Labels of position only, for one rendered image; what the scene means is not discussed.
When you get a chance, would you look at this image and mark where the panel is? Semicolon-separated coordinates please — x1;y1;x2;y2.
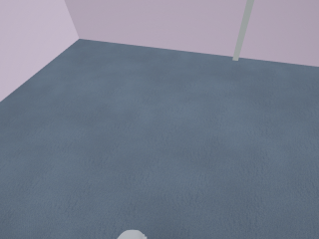
232;0;254;61

